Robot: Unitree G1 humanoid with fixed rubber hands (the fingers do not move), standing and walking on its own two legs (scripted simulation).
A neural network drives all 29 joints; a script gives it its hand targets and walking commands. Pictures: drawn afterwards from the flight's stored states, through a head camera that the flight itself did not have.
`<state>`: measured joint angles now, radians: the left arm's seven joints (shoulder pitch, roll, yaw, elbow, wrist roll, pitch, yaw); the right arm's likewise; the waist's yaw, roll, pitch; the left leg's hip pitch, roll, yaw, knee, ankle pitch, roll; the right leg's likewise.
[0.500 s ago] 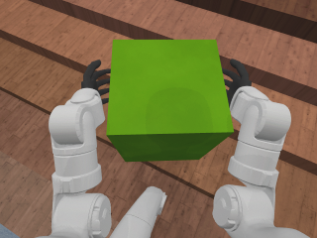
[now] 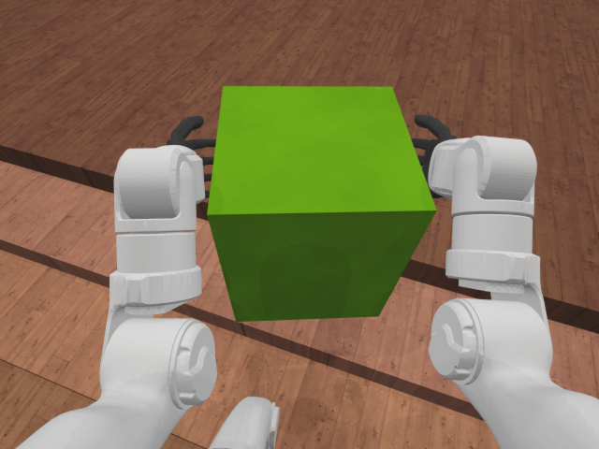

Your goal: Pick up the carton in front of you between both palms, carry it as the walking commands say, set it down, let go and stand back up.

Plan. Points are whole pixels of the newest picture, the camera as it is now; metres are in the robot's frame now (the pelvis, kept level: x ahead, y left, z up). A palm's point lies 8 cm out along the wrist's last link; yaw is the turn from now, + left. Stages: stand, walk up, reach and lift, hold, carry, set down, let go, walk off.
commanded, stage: carry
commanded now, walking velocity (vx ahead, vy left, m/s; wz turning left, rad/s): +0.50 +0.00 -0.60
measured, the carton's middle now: (308, 212) +0.41 +0.01 +0.10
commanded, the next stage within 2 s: none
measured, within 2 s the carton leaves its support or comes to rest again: neither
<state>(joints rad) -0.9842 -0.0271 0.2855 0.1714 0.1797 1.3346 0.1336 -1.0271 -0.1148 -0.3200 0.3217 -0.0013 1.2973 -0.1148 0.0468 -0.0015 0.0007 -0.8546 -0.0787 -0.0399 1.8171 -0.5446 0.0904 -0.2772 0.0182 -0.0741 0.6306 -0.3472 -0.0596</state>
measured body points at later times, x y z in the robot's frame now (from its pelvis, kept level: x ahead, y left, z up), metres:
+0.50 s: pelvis +0.45 -0.05 +0.14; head +0.51 -0.05 +0.59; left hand +0.88 +0.02 +0.33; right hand +0.82 -0.27 +0.33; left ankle +0.32 +0.05 -0.60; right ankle +0.58 -0.15 -0.45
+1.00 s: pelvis +0.81 -0.09 +0.27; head +0.84 -0.12 +0.72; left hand +1.25 -0.12 +0.45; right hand +1.11 -0.39 +0.43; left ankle +0.94 -0.06 -0.40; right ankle +0.64 -0.16 -0.28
